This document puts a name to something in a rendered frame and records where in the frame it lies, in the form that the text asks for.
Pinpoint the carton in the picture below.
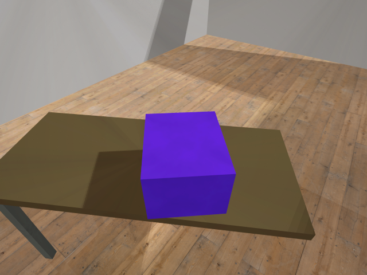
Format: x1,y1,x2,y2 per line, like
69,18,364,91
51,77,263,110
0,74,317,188
140,111,236,219

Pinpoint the table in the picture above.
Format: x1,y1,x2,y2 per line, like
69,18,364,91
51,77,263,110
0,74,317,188
0,112,315,259

